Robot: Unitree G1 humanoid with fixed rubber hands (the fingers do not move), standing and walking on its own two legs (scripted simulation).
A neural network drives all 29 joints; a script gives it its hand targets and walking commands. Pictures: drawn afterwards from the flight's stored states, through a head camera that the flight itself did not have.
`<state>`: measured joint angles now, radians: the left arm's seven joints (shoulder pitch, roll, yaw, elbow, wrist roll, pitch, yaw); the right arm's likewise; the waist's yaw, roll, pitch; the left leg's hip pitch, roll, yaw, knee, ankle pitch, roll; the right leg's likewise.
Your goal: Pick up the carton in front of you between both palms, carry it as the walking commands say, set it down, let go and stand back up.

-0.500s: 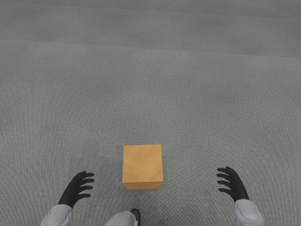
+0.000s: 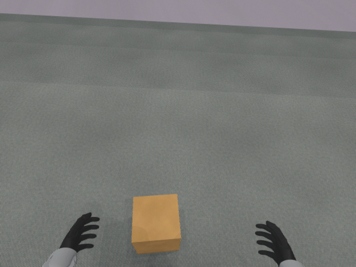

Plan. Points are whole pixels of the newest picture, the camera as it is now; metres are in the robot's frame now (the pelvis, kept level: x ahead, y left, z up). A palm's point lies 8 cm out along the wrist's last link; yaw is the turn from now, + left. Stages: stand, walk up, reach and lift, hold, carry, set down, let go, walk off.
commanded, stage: let go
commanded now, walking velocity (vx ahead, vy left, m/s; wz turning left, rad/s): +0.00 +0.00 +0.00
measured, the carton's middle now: (157, 224) +0.39 +0.10 -0.65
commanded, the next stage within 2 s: stand in 0.06 s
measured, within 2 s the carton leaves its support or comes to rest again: neither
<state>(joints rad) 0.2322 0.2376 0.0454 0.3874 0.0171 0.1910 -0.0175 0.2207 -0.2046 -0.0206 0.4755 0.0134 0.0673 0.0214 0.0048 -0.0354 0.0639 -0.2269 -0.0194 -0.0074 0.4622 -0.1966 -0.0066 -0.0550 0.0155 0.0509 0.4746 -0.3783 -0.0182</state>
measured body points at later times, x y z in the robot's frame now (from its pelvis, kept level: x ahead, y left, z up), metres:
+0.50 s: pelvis +0.02 +0.02 +0.00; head +0.03 +0.05 +0.45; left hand +0.15 +0.31 -0.12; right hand +0.13 -0.28 -0.09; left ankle +0.03 +0.13 -0.74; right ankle -0.08 -0.11 -0.74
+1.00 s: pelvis +0.00 +0.03 +0.00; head +0.01 +0.05 +0.45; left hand +0.12 +0.32 -0.12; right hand +0.10 -0.29 -0.10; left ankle +0.03 +0.13 -0.74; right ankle -0.08 -0.11 -0.74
